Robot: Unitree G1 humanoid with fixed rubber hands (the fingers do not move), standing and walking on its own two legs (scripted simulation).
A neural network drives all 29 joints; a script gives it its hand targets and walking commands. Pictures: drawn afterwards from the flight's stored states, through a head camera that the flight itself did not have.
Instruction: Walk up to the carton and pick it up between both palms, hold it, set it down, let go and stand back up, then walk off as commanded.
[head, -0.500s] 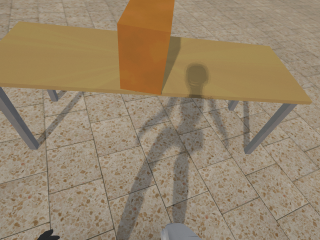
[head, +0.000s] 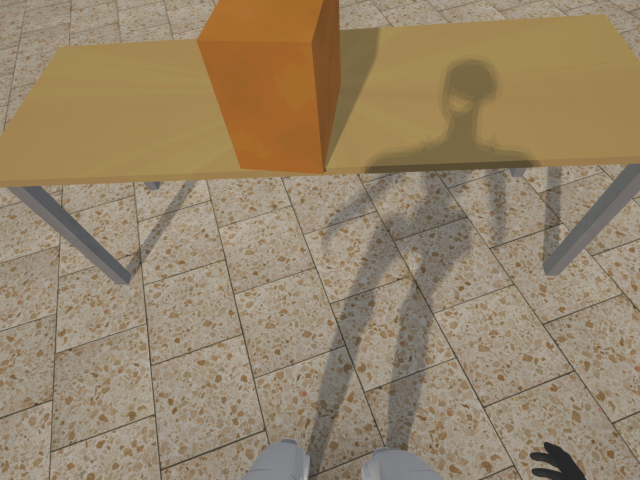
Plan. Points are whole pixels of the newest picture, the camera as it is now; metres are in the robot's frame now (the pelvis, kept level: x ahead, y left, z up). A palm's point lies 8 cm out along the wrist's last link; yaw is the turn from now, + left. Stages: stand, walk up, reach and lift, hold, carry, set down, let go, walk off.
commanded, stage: walk off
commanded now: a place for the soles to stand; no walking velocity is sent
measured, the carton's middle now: (286, 66) +0.87 +0.08 -0.01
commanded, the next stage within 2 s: stand in 1.12 s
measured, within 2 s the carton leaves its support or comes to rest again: neither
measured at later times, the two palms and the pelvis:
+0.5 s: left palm out of the picture +0.05 +0.36 -0.10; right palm out of the picture +0.08 -0.24 -0.10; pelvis -0.04 +0.04 +0.00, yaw +1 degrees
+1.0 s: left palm out of the picture +0.01 +0.37 -0.09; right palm out of the picture +0.06 -0.23 -0.11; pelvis -0.06 +0.05 +0.00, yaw +2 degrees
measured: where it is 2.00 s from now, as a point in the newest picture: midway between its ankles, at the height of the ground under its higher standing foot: outside the picture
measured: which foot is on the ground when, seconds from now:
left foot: up 0.00-0.08, down 0.10-1.00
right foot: down 0.00-1.00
